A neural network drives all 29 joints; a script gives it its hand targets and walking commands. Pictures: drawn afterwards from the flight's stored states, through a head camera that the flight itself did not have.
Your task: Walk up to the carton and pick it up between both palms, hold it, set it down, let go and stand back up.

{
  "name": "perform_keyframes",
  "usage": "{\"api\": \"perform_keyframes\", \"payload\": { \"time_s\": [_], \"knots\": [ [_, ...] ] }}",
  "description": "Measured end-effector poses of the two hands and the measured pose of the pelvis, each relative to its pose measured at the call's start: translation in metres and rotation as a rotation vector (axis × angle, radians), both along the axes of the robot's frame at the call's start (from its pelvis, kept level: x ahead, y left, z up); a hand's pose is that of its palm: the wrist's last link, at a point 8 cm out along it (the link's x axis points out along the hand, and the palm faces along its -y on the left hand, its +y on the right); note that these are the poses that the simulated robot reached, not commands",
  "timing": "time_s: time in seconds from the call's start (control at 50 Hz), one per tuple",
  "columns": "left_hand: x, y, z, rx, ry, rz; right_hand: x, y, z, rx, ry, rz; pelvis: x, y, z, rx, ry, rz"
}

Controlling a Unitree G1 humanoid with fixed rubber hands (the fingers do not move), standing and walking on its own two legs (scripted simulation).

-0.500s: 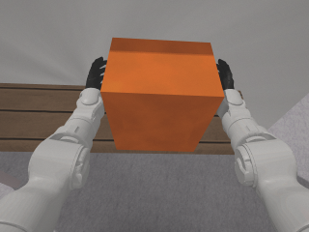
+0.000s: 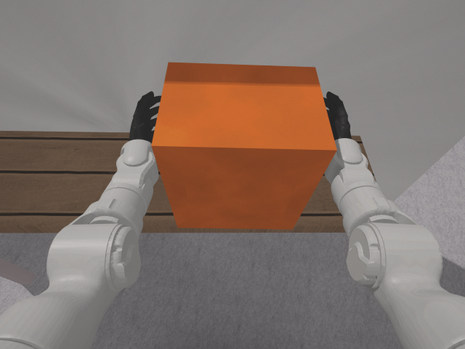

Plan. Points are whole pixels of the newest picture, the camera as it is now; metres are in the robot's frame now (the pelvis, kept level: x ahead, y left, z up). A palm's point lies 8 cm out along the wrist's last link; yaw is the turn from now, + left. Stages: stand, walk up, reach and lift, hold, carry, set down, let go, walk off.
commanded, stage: reach and lift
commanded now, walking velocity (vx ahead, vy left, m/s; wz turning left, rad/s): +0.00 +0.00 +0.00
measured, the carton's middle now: (238, 156) +0.45 +0.01 +0.03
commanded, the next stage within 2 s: none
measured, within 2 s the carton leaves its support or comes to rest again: leaves its support in 1.16 s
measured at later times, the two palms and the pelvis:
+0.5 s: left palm (144, 141) +0.43 +0.17 +0.08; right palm (339, 147) +0.44 -0.17 +0.08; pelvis +0.03 +0.01 +0.01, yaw +0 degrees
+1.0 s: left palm (141, 147) +0.42 +0.18 +0.08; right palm (338, 152) +0.43 -0.17 +0.08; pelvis +0.02 +0.01 +0.01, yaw +0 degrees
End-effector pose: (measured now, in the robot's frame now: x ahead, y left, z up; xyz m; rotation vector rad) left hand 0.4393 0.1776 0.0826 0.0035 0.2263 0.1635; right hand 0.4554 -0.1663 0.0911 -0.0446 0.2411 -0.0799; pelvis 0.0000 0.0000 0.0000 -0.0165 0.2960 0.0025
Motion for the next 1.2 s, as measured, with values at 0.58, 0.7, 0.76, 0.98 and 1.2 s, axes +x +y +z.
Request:
{"api": "perform_keyframes", "payload": {
  "time_s": [0.58, 0.7, 0.76, 0.98, 1.2],
  "knots": [
    [-0.005, -0.003, -0.001, 0.004, 0.004, -0.025, -0.016, -0.003, -0.007, -0.028, -0.069, -0.014, 0.03, 0.008, 0.009, 0.003, -0.167, -0.009],
    [-0.007, -0.003, -0.001, 0.01, 0.001, -0.025, -0.017, -0.003, -0.007, -0.026, -0.073, -0.012, 0.027, 0.008, 0.009, 0.004, -0.166, -0.009],
    [-0.008, -0.003, -0.001, 0.011, 0.003, -0.024, -0.018, -0.003, -0.007, -0.026, -0.071, -0.012, 0.026, 0.008, 0.009, 0.005, -0.165, -0.007],
    [-0.018, -0.001, -0.001, 0.014, 0.011, -0.021, -0.027, -0.001, -0.007, -0.03, -0.07, -0.013, 0.022, 0.007, 0.01, 0.003, -0.178, 0.001],
    [-0.033, 0.001, 0.01, 0.017, 0.027, -0.017, -0.043, 0.002, 0.001, -0.016, -0.057, -0.017, 0.011, 0.008, 0.011, 0.003, -0.203, 0.011]
  ]
}}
